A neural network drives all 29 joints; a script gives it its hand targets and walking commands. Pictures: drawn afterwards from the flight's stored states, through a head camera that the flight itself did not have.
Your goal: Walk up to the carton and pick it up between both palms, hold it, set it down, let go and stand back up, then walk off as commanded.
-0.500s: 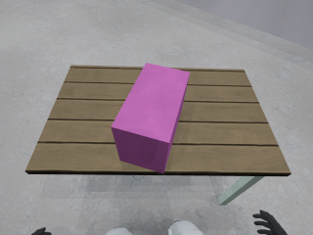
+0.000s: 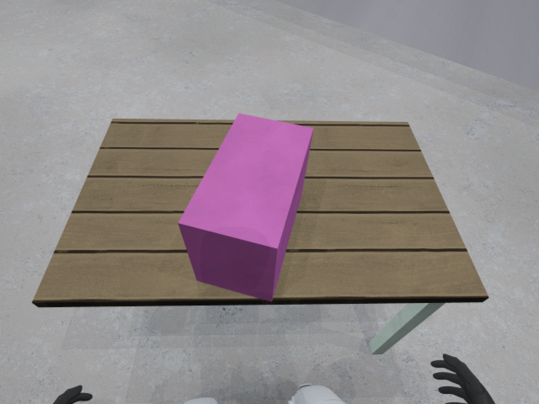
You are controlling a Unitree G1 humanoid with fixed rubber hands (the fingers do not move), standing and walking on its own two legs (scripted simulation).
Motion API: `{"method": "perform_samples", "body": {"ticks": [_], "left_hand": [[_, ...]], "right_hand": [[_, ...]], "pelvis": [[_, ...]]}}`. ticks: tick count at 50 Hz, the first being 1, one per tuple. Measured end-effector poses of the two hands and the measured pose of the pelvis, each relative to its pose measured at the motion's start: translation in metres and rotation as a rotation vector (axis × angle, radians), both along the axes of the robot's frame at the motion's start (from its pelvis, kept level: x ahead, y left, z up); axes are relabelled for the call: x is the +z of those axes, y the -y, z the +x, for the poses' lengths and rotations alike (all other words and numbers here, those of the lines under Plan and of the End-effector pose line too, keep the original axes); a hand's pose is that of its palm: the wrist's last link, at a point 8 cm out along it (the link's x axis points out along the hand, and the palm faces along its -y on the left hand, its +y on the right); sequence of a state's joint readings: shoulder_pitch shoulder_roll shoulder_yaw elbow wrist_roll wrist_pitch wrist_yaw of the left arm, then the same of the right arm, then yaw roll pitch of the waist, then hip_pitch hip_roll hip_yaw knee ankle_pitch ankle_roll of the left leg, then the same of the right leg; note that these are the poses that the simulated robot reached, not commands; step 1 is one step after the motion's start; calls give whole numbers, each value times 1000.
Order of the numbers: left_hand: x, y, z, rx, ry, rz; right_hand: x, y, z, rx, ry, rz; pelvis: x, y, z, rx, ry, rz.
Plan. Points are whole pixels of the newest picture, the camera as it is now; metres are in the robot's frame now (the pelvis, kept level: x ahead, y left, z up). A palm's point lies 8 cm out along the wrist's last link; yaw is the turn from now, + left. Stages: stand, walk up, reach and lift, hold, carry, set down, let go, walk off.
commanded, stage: walk up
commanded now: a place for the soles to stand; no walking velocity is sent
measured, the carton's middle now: (254, 204) +0.48 +0.02 -0.05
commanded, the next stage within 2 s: reach and lift in 0.34 s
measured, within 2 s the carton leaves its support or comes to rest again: neither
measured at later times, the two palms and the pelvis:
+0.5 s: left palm out of the picture +0.12 +0.29 -0.09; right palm out of the picture +0.12 -0.31 -0.09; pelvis +0.00 +0.00 +0.00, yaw +0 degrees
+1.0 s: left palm out of the picture +0.13 +0.28 -0.07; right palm out of the picture +0.11 -0.22 -0.07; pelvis -0.03 +0.02 +0.01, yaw +0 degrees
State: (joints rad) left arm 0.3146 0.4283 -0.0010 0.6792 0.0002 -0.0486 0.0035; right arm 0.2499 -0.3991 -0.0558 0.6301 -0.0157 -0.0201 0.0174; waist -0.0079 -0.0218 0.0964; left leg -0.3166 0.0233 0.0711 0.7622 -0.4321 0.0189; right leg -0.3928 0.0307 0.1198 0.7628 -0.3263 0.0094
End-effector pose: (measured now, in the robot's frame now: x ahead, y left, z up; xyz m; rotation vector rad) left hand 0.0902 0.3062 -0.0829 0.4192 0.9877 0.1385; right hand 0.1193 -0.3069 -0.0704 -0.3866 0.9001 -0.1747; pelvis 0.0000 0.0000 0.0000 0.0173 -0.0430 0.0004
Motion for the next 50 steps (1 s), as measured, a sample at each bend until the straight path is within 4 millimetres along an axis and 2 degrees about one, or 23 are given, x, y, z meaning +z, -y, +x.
{"method": "perform_samples", "body": {"ticks": [6, 18, 21, 26, 31, 34, 39, 50], "left_hand": [[-1, -3, 4, -11, 9, -7], [-2, -1, 7, -14, 11, -11], [-8, 1, 11, 55, -79, 4], [-7, 20, 41, 84, -117, -6], [5, 39, 82, 49, -4, -49], [12, 40, 94, 39, 40, -68], [17, 33, 87, 53, 64, -87], [15, 22, 42, 43, 86, -139]], "right_hand": [[0, -3, -7, -10, -8, -4], [1, -3, -5, -7, -7, -7], [-10, 3, -5, -34, 13, 12], [-23, 2, -2, -72, 53, 65], [-25, -7, -2, -56, 74, 84], [-25, -15, -2, -39, 83, 87], [-16, -34, -1, -24, 141, 95], [5, -86, -9, -11, 275, 124]], "pelvis": [[0, -5, -1, -3, 1, -8], [0, -4, 0, -5, 0, -9], [0, -2, -2, -4, 2, -8], [0, 0, -3, -3, 4, -5], [0, 0, -2, -3, 3, -6], [1, 0, -3, -3, 3, -8], [4, -4, -9, -3, 2, -15], [6, -21, -33, 7, 34, -25]]}}
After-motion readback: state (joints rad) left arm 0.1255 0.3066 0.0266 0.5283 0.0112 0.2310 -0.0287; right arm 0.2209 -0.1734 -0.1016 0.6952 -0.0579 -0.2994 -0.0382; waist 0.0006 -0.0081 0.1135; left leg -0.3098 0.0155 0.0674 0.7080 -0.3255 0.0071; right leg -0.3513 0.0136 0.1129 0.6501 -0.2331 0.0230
